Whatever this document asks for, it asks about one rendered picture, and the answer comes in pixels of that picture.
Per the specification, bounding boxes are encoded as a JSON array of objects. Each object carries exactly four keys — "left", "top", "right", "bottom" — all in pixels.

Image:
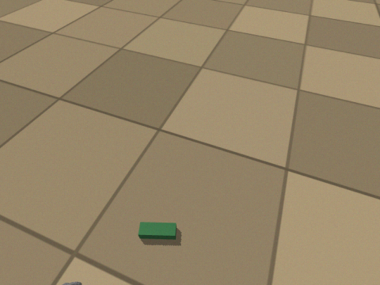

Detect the carton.
[{"left": 138, "top": 222, "right": 176, "bottom": 240}]

